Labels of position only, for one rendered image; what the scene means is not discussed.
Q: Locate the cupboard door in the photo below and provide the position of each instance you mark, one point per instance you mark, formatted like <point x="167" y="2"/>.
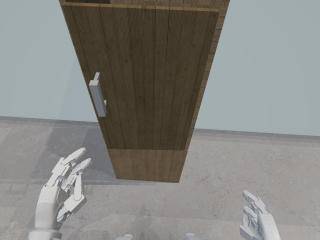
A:
<point x="151" y="61"/>

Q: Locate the handle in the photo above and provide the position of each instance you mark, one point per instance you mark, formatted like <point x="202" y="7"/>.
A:
<point x="97" y="96"/>

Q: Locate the right robot hand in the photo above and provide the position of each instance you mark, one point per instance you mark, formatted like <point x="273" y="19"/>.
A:
<point x="263" y="223"/>

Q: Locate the robot right shin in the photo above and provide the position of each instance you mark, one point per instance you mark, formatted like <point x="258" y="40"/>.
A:
<point x="189" y="234"/>

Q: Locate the left robot forearm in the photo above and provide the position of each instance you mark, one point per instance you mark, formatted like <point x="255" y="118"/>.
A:
<point x="44" y="234"/>

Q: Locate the left robot hand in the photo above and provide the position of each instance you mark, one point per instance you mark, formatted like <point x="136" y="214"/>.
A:
<point x="49" y="213"/>

